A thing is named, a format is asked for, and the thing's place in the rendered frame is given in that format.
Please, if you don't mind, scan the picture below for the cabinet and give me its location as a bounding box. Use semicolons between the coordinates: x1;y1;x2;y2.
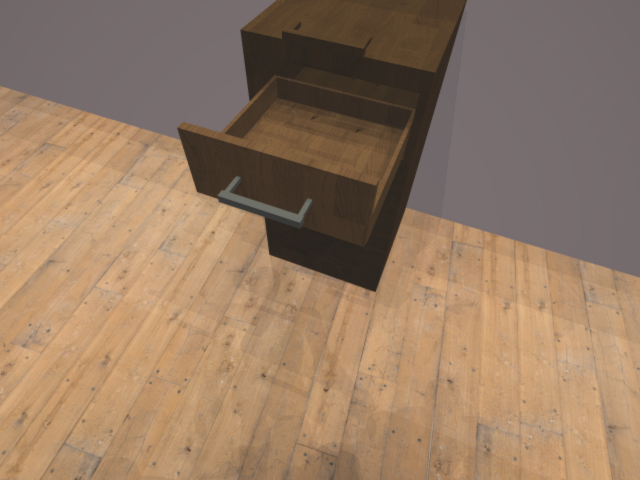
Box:
240;0;467;292

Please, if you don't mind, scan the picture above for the handle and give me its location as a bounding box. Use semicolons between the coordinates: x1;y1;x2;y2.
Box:
282;28;366;58
217;176;313;229

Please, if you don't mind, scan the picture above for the drawer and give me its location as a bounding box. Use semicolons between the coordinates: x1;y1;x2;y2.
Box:
177;75;416;247

